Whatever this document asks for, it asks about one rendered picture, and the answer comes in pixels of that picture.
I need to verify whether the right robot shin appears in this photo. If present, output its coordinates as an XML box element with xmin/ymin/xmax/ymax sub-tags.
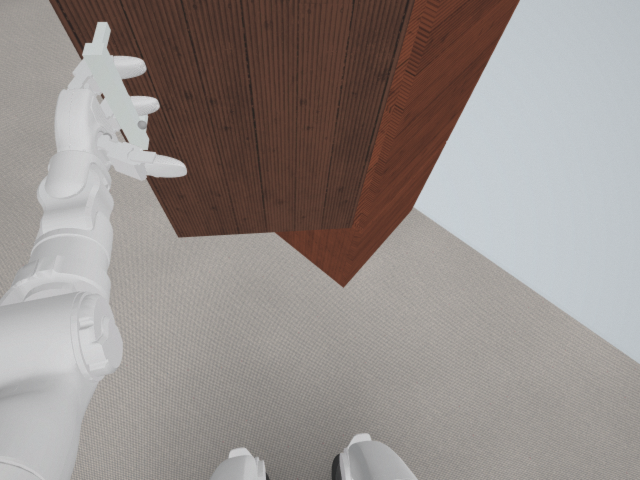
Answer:
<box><xmin>347</xmin><ymin>433</ymin><xmax>371</xmax><ymax>449</ymax></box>

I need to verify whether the left robot forearm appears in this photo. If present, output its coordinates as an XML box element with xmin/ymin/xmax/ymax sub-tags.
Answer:
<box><xmin>0</xmin><ymin>150</ymin><xmax>114</xmax><ymax>306</ymax></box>

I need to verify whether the cupboard door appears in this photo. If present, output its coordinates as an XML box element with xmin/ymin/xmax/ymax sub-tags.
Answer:
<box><xmin>49</xmin><ymin>0</ymin><xmax>415</xmax><ymax>238</ymax></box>

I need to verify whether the left robot upper arm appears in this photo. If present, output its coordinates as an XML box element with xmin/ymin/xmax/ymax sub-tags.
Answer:
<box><xmin>0</xmin><ymin>291</ymin><xmax>123</xmax><ymax>480</ymax></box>

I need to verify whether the robot left hand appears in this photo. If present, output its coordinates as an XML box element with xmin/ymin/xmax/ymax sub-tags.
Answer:
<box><xmin>54</xmin><ymin>55</ymin><xmax>187</xmax><ymax>181</ymax></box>

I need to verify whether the left robot thigh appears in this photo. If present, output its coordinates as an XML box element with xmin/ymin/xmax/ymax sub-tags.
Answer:
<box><xmin>209</xmin><ymin>455</ymin><xmax>266</xmax><ymax>480</ymax></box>

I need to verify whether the handle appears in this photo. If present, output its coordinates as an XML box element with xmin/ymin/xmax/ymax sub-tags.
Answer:
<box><xmin>82</xmin><ymin>22</ymin><xmax>149</xmax><ymax>150</ymax></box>

